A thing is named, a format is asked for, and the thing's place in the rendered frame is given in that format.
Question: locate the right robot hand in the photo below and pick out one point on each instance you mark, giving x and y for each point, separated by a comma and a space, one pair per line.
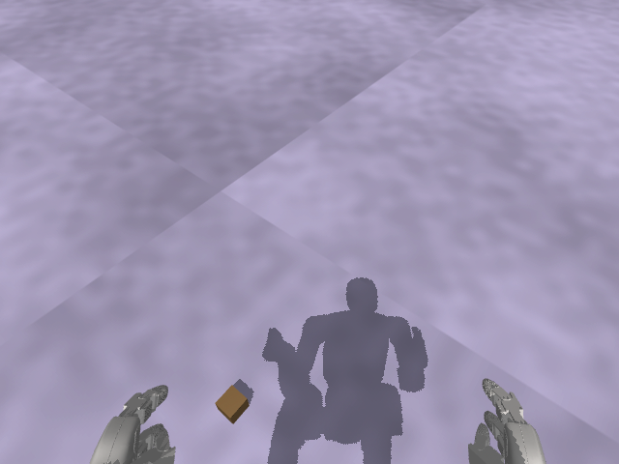
518, 441

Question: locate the left robot hand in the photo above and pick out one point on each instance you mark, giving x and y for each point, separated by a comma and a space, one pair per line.
121, 441

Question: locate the small box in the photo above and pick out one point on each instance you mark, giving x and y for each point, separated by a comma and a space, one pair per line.
232, 404

